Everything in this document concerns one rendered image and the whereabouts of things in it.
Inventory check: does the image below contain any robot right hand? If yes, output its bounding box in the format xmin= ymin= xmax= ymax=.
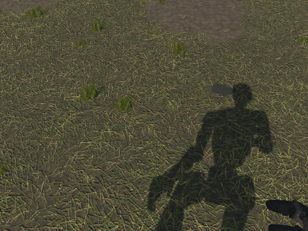
xmin=266 ymin=199 xmax=308 ymax=231

